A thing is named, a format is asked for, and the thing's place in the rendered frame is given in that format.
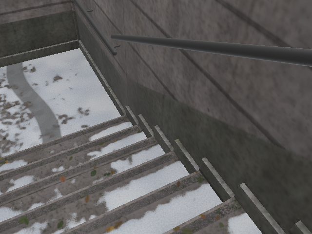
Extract stairs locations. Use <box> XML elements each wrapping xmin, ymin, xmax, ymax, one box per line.
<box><xmin>0</xmin><ymin>115</ymin><xmax>262</xmax><ymax>234</ymax></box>

